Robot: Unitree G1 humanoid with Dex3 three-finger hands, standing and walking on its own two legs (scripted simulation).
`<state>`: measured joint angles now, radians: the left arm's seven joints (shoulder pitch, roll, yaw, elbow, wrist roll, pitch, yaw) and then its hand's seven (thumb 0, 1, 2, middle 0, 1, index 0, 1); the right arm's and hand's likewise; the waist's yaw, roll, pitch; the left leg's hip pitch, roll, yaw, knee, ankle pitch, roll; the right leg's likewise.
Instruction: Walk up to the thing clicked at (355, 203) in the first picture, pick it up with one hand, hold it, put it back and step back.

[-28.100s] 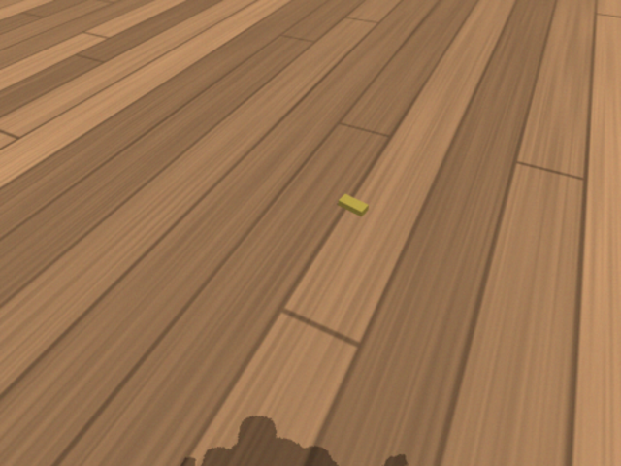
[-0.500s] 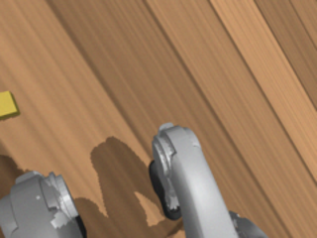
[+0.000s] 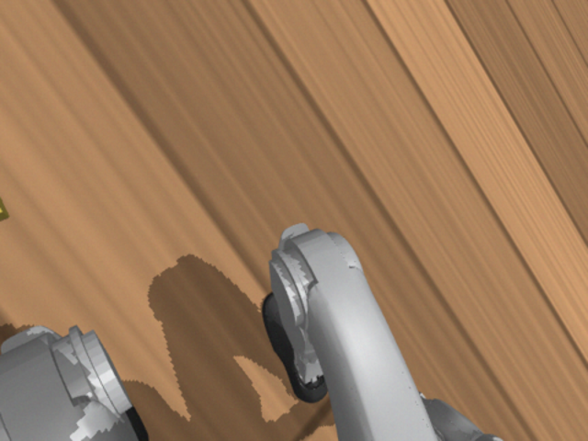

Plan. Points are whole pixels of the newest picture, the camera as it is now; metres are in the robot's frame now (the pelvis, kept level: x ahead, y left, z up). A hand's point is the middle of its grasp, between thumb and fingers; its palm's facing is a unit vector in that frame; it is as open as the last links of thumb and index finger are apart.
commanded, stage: rest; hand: left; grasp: from above
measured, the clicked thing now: out of the picture +0.47 +0.30 -0.27
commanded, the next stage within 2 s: open in 0.16 s
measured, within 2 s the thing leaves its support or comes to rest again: neither
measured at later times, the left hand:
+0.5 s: hand out of the picture +0.45 +0.30 -0.24, palm faces -0.43 -0.16 -0.89, open 9.1 cm
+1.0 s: hand out of the picture +0.45 +0.30 -0.24, palm faces -0.44 -0.15 -0.89, open 13.1 cm
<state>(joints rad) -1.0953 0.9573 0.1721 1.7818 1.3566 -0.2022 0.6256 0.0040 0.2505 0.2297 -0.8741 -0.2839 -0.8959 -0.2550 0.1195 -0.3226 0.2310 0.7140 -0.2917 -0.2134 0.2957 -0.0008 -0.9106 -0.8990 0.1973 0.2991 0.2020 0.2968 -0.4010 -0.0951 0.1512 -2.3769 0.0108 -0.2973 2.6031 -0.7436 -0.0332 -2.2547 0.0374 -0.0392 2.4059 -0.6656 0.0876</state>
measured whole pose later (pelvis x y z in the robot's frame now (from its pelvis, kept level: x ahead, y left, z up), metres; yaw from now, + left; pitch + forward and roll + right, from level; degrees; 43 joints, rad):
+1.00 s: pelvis -0.01 +0.00 +0.01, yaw -1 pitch +27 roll -16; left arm -1.11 0.99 0.11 1.79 1.31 -0.20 0.62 0.00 -0.32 0.84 -0.28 -0.78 -0.26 -0.80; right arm 0.11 -0.35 0.29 0.68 -0.29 -0.26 0.30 0.00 -0.90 -0.90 0.20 0.30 0.20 0.30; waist -0.41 -0.11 0.19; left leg -2.36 0.01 -0.31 2.59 -0.73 -0.03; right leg -2.22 0.04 -0.06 2.38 -0.65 0.09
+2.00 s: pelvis -0.01 -0.01 +0.06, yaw +6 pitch +33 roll -9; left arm -1.08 0.72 -0.02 1.37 1.16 -0.07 0.17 0.00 -0.51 1.03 -0.11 -1.03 -0.09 -1.04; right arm 0.13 -0.31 0.06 0.66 -0.12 -0.02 0.22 0.00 -0.92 -0.90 0.20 0.30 0.20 0.30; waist -0.25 0.05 -0.07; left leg -2.27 0.01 -0.18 2.36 -0.68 -0.03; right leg -2.18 -0.03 0.02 2.25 -0.65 0.08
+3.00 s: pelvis -0.01 -0.01 +0.18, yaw +10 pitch +33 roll -6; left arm -0.38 0.45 0.03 0.53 0.52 0.12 0.02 0.01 0.79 0.90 -0.22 -0.33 -0.22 -0.33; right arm 0.12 -0.28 -0.04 0.58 0.00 0.03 0.07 0.01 -0.91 -0.90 0.20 0.30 0.20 0.30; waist -0.07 0.05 -0.19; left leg -1.90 0.04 -0.12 1.97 -0.65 -0.03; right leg -1.84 -0.06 0.00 1.90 -0.63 0.07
